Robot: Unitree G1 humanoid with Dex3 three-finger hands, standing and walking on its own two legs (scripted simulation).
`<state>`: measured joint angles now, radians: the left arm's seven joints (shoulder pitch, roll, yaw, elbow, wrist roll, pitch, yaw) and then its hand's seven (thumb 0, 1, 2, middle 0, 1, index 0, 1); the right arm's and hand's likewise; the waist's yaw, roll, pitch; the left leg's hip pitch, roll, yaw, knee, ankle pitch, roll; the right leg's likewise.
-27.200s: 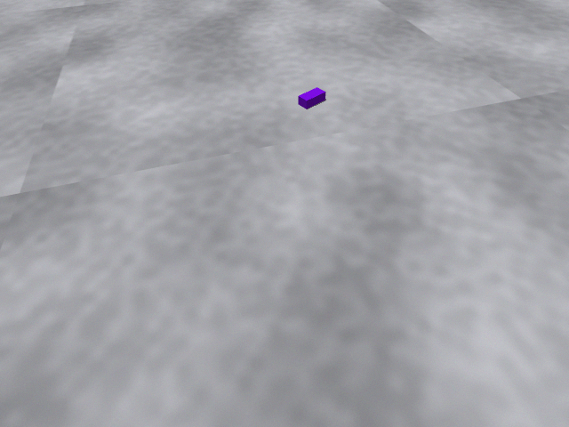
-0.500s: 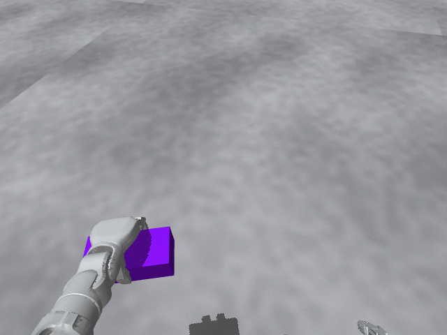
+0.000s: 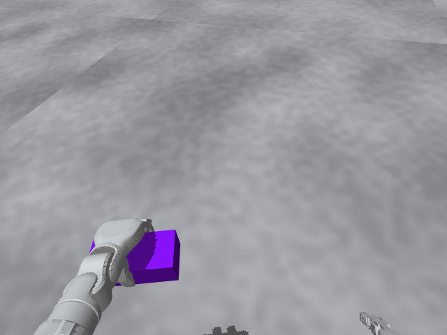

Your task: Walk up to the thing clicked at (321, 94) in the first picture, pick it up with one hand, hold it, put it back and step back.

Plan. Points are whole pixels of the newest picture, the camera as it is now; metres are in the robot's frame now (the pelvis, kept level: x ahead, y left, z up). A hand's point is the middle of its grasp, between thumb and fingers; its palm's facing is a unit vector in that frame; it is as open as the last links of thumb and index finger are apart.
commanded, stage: hold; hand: left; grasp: from above
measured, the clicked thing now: (135, 258) +0.31 +0.22 -0.08
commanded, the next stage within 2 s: crouch in 1.30 s
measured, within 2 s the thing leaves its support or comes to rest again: neither
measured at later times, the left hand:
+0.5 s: hand (127, 260) +0.29 +0.21 -0.03, palm faces -0.44 -0.06 -0.89, open 11.1 cm
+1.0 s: hand (123, 259) +0.28 +0.22 -0.02, palm faces -0.45 -0.05 -0.89, open 11.1 cm
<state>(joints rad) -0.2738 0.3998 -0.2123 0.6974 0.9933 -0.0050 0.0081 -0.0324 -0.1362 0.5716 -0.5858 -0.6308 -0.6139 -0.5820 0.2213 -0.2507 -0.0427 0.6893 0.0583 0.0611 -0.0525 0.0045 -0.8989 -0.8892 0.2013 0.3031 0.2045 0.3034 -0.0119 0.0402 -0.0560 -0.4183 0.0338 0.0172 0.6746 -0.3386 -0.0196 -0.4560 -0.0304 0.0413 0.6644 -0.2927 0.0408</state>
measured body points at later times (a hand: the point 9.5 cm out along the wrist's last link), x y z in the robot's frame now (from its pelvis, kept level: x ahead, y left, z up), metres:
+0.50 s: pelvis -0.01 +0.00 +0.01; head +0.00 -0.03 +0.46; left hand +0.31 +0.21 +0.02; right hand +0.14 -0.26 -0.11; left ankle +0.00 +0.13 -0.72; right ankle +0.03 -0.15 -0.72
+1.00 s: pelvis -0.01 +0.00 +0.01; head +0.00 -0.02 +0.46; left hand +0.30 +0.22 +0.03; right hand +0.15 -0.25 -0.10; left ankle +0.00 +0.13 -0.72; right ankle +0.03 -0.15 -0.72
